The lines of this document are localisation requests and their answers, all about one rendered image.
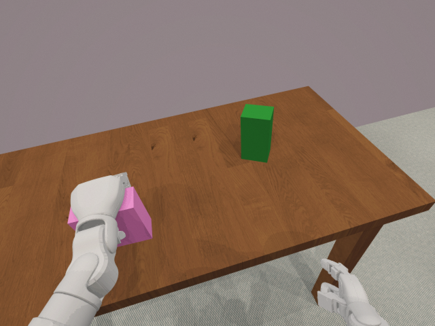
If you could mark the robot left hand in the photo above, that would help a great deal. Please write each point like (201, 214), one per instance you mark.
(102, 196)

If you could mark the sponge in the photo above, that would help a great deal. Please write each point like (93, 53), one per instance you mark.
(132, 218)

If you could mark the left robot forearm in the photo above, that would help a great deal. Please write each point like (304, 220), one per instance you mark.
(90, 276)

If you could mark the right robot forearm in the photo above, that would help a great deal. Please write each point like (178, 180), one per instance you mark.
(363, 314)

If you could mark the robot right hand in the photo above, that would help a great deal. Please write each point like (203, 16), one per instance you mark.
(349, 289)

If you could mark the table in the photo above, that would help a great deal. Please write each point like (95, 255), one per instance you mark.
(212, 212)

